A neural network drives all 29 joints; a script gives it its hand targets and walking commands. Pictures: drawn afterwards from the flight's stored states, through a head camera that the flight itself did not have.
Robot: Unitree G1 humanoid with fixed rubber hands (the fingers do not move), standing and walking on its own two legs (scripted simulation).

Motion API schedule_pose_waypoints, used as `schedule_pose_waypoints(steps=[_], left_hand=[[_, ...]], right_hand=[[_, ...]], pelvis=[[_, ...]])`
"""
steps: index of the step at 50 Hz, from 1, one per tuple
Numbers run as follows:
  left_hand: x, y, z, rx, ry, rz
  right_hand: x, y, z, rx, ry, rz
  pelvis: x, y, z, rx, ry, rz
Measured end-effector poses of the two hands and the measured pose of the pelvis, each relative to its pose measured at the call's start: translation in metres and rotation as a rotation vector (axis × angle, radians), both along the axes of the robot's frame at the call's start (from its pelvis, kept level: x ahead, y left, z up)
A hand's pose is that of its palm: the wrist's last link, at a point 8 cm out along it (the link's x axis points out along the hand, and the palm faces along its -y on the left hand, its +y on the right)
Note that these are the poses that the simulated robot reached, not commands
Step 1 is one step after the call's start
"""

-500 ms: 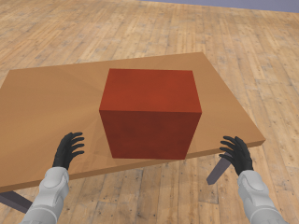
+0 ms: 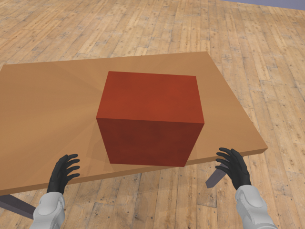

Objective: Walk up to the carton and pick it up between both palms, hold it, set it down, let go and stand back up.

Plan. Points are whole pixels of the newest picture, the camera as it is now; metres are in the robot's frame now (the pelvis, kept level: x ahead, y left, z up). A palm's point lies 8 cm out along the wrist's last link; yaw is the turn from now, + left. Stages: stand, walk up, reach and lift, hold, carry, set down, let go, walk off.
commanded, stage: set down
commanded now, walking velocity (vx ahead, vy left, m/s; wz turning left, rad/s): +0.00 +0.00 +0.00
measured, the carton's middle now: (149, 123) +0.47 +0.00 -0.04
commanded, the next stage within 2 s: let go in 0.66 s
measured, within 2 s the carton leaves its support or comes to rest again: neither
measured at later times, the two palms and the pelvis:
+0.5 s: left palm (64, 187) +0.26 +0.22 -0.04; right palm (246, 195) +0.23 -0.25 -0.03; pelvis +0.00 +0.01 +0.01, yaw -2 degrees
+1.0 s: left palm (52, 209) +0.21 +0.24 -0.05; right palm (239, 218) +0.18 -0.23 -0.06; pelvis +0.01 +0.02 +0.00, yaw -1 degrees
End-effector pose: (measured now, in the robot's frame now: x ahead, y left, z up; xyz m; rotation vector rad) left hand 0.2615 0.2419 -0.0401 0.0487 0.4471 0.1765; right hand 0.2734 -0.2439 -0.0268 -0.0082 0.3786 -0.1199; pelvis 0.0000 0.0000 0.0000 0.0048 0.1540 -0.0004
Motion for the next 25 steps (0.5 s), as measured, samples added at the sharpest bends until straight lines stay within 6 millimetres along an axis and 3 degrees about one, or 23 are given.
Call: schedule_pose_waypoints(steps=[9, 16, 25], left_hand=[[0.016, -0.001, 0.022, 0.001, -0.050, -0.057], [0.026, -0.015, 0.022, -0.019, -0.025, -0.094], [-0.001, -0.017, -0.003, -0.027, 0.057, -0.070]], right_hand=[[-0.009, -0.006, 0.000, 0.010, -0.014, -0.037], [-0.020, -0.010, 0.000, 0.000, 0.021, -0.038], [-0.040, -0.007, -0.005, -0.023, 0.077, -0.025]], pelvis=[[0.003, 0.007, 0.002, -0.003, -0.030, -0.003], [0.002, 0.011, 0.004, 0.000, -0.057, -0.020], [0.003, 0.009, 0.007, -0.003, -0.090, -0.031]])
